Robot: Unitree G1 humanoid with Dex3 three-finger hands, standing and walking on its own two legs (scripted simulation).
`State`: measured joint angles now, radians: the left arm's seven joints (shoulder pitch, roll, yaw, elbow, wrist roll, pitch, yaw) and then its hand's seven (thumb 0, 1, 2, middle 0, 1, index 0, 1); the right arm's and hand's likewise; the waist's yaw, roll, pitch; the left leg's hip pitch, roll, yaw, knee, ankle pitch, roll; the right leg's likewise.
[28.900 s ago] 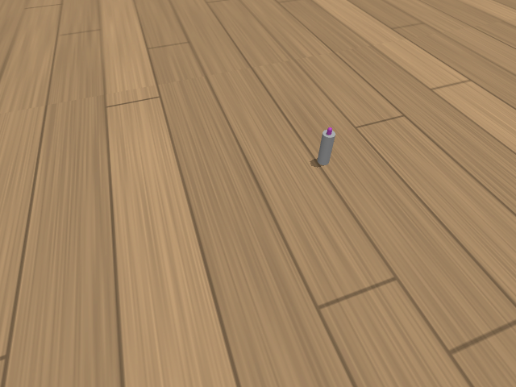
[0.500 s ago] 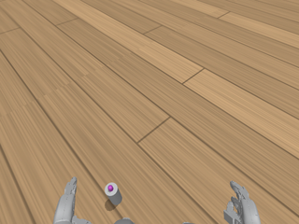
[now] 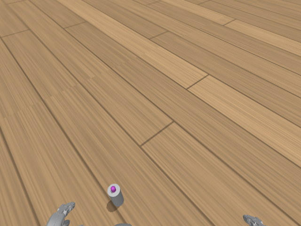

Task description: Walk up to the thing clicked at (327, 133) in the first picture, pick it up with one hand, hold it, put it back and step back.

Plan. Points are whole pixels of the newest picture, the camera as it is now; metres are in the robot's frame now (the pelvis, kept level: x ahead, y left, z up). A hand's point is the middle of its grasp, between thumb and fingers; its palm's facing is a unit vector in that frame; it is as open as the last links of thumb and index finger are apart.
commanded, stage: stand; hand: left
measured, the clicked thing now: (115, 194) +0.37 +0.22 -0.62
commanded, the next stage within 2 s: none
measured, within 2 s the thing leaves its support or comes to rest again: neither
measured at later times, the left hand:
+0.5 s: hand out of the picture +0.04 +0.25 -0.13, palm faces +0.00 -0.94 -0.34, open 7.4 cm
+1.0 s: hand out of the picture +0.06 +0.24 -0.12, palm faces -0.01 -0.94 -0.33, open 7.4 cm
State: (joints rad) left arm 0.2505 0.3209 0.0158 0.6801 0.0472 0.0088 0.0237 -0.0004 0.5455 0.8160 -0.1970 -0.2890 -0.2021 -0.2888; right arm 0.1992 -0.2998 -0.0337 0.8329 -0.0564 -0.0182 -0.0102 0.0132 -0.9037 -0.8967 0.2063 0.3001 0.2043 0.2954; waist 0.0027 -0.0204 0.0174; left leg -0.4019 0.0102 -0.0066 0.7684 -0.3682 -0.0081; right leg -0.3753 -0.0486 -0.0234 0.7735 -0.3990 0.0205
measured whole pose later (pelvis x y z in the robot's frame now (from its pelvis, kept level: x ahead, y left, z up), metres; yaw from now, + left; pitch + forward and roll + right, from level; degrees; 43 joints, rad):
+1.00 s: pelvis +0.00 +0.00 +0.04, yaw +0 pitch -4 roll +0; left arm 0.13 0.32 0.00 1.15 0.02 -0.02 0.01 0.01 0.90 0.89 -0.20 -0.30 -0.20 -0.30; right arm 0.13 -0.33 -0.01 1.15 -0.02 0.00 0.00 0.01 -0.91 -0.90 0.20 0.30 0.20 0.29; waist 0.00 0.01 0.06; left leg -0.14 0.01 -0.01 0.35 -0.15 -0.01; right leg -0.11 -0.04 -0.04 0.36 -0.19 0.03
